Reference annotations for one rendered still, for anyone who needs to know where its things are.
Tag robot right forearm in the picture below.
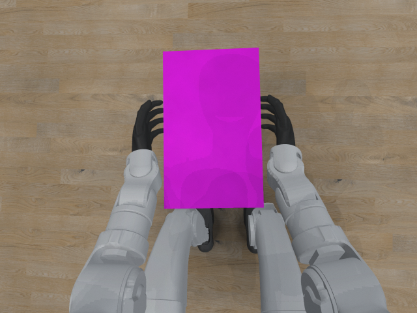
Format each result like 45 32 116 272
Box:
267 144 387 307

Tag robot left forearm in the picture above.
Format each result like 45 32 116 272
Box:
69 149 162 313

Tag right robot upper arm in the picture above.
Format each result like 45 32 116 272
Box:
301 258 390 313

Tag right robot thigh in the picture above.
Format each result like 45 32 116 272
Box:
248 209 306 313

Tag robot right hand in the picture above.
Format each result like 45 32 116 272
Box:
261 95 295 146

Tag carton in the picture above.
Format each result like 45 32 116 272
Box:
163 48 264 209

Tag robot left hand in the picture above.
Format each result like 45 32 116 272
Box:
132 100 164 152

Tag left robot upper arm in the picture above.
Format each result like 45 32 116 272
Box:
70 263 147 313

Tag left robot shin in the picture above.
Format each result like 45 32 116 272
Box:
166 209 209 246

